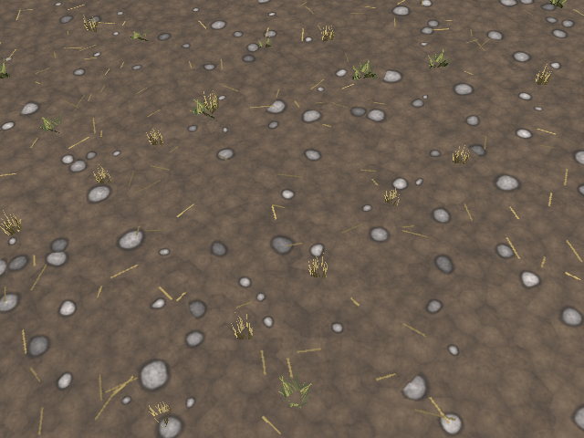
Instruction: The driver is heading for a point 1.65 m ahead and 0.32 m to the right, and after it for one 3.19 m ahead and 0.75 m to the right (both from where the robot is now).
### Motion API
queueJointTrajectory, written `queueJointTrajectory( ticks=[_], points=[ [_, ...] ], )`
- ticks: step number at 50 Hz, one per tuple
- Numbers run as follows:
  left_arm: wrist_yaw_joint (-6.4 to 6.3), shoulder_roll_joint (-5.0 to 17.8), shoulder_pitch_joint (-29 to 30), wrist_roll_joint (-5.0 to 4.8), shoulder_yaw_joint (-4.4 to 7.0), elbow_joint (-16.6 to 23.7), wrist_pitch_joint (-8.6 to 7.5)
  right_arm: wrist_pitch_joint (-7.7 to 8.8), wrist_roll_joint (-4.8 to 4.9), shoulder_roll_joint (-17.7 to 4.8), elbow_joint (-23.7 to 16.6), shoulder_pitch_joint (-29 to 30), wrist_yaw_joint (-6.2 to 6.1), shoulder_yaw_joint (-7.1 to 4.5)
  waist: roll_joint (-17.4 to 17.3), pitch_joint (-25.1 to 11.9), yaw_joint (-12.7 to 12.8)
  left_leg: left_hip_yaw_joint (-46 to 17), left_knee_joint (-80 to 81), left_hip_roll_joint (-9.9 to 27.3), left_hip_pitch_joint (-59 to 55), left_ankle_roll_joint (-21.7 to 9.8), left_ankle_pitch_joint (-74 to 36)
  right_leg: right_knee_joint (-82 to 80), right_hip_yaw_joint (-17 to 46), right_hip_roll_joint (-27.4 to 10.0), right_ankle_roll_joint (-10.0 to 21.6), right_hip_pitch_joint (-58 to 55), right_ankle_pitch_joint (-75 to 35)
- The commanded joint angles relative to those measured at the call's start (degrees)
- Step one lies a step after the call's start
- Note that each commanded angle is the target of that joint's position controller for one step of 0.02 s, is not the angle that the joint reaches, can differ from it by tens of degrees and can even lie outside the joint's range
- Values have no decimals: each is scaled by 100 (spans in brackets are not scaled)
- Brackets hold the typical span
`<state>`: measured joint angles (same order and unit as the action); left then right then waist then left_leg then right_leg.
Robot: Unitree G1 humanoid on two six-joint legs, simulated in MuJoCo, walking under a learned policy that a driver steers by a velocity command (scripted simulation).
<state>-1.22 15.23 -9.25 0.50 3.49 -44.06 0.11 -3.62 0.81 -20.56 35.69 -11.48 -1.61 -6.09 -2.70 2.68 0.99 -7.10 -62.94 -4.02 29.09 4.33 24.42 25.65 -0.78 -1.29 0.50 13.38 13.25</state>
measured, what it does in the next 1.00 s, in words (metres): steps on the spot: left foot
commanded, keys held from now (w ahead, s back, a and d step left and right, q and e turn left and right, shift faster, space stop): no key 0.66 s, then w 0.34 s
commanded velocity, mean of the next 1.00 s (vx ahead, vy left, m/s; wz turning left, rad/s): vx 0.08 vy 0.00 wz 0.08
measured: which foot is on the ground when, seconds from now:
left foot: up 0.00-0.16, down 0.18-0.90, up 0.92-1.00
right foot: down 0.00-1.00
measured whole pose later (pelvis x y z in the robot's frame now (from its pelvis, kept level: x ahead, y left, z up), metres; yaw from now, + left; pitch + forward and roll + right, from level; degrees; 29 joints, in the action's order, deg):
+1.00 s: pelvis +0.07 +0.00 +0.00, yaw +2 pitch +0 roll +1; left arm 1.1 14.9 -18.7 -0.5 2.4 -58.6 -6.0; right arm 2.4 2.1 -16.4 47.7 -16.0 -0.9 -3.5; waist -2.1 -0.5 1.6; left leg -2.3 -56.2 -0.7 20.4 -2.1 23.2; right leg 27.1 -2.7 0.2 2.6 9.4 18.2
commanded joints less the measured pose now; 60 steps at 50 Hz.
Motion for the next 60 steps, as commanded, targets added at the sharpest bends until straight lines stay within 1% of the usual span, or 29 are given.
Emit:
queueJointTrajectory(
  ticks=[1,3,5,6,7,8,9,10,11,12,14,20,33,35,37,39,41,42,43,44,45,46,47,48,50,52,55,58,60],
  points=[
    [-35,905,190,-14,186,351,-22,89,-21,-109,-505,286,1,35,1223,-565,65,192,857,230,152,131,42,-606,981,-1212,1193,-1042,-2099],
    [7,1035,228,-42,217,333,9,94,-49,15,-540,368,35,122,1398,-618,121,472,1767,368,-533,97,176,-573,871,-1239,1195,-840,-2210],
    [48,1131,120,-98,231,259,34,93,-14,-98,-468,268,52,99,1440,-622,142,687,2567,327,-996,38,-91,-469,945,-1291,1204,-770,-2314],
    [58,1125,150,-144,214,229,41,95,-14,-99,-367,90,62,91,1366,-605,37,769,3242,295,-1326,-48,-582,-349,916,-1252,1139,-689,-2315],
    [64,1055,148,-190,176,183,36,104,-32,-75,-241,-122,72,93,1268,-570,-93,841,4122,248,-1803,-189,-1297,-232,855,-1181,995,-506,-2239],
    [78,925,-118,-194,121,60,-13,106,-63,-196,-232,-137,60,86,1060,-587,-76,574,4587,397,-2381,-368,-1939,-170,792,-1078,669,-184,-1874],
    [123,689,-248,-9,27,71,-90,100,-99,-506,-277,-219,10,49,283,-903,53,-290,4389,1145,-3116,-588,-3335,337,455,-740,214,275,-1001],
    [150,373,-401,101,-66,95,-166,93,-196,-624,-317,192,8,68,-819,-858,396,-731,4103,1690,-2606,-1136,-3547,236,-15,-282,-197,388,365],
    [114,601,-23,130,-50,85,-157,155,-213,-199,-373,383,76,161,-570,-786,117,-684,4178,1556,-2134,-1311,-2718,105,91,-298,-361,-27,258],
    [112,718,164,106,-25,90,-152,210,-250,-56,-302,384,120,209,-460,-674,65,-506,4208,1273,-2071,-1124,-2062,31,55,-265,-398,-99,-138],
    [65,799,203,71,-5,-5,-104,295,-253,-188,-196,282,144,194,-473,-437,-27,-387,4255,1062,-1901,-901,-1846,35,28,-252,-407,-138,-450],
    [33,742,-15,31,-24,-341,-72,340,-209,-72,-8,207,112,262,-156,-238,11,-297,4293,932,-1723,-826,-1742,-173,56,-301,-404,-345,-599],
    [-67,795,-147,-11,-9,-965,-83,351,-159,-12,577,90,74,252,189,-304,30,9,4190,696,-1823,-748,-2129,-291,15,-350,-419,-526,-769],
    [-85,728,-226,-53,-14,-1073,-65,309,-119,-112,720,-62,31,206,46,-339,-21,-21,4343,626,-1822,-856,-463,18,-296,-98,-379,-353,263],
    [-85,648,-29,-106,-23,-981,-110,285,-70,-377,795,-293,11,120,-402,88,-204,-771,4886,1043,-1632,-1224,1715,773,-497,131,-264,473,1118],
    [-25,591,214,-165,-40,-802,-264,375,-12,-545,881,-508,0,64,-848,482,-307,-1811,5374,1757,-1542,-1664,2179,1514,-179,-18,-4,1135,1267],
    [90,621,119,-254,-21,-794,-431,493,12,-435,893,-426,-5,80,-882,515,-183,-1964,5345,2001,-1768,-1756,1648,1660,106,-257,302,1432,1621],
    [152,599,-59,-277,-24,-866,-502,511,60,-382,845,-235,2,92,-751,457,-36,-1714,5232,1922,-1725,-1657,1344,1198,82,-277,431,1132,1530],
    [194,579,-493,-264,-10,-1081,-555,502,112,-367,762,114,12,101,-559,322,238,-1220,5035,1643,-1307,-1466,921,443,-114,-150,505,222,836],
    [210,601,-1059,-203,39,-1392,-568,494,94,-287,711,310,21,124,-328,131,483,-694,4561,1252,-810,-1257,499,7,-260,81,437,-827,76],
    [203,786,-1638,-127,104,-1602,-566,523,13,41,644,407,43,217,318,-78,636,-22,3358,761,-208,-951,13,-347,536,-403,471,-1648,306],
    [219,1534,-2168,-127,271,-1663,-582,604,-14,317,377,508,31,288,1926,-209,704,827,1535,39,891,-509,316,-1348,2868,-1725,1111,-2226,1418],
    [255,1312,-1985,-33,172,-1568,-638,703,116,-28,376,488,5,195,1575,2,629,276,403,163,1469,-532,928,-1731,3991,-2217,1566,-2030,1988],
    [233,988,-1572,-57,79,-1421,-683,785,217,-121,477,274,47,166,1117,350,385,34,-71,487,1835,-655,393,-1716,3554,-2089,1473,-1955,2091],
    [231,802,-1202,-104,15,-1260,-687,881,124,-138,619,214,110,139,856,429,233,233,2,831,2007,-760,-613,-1744,2529,-1654,1101,-1979,1232],
    [230,535,-1326,-59,-88,-1279,-636,888,32,-51,613,398,183,120,882,282,240,419,373,978,1663,-697,-1220,-1768,1683,-1297,873,-1880,-123],
    [152,629,-1566,-36,-99,-1321,-557,831,16,226,528,686,255,187,795,201,281,719,964,922,1556,-480,-1690,-1770,998,-1096,914,-1798,-1692],
    [63,742,-1601,-33,-101,-1280,-503,842,47,413,315,1339,298,288,762,372,404,921,2174,778,1050,-379,-2391,-1970,557,-904,857,-1296,-1828],
    [36,786,-1797,-59,-92,-1327,-498,859,71,410,215,1693,346,315,795,501,492,1021,2718,672,753,-395,-2726,-2102,469,-949,884,-1182,-1696]
  ],
)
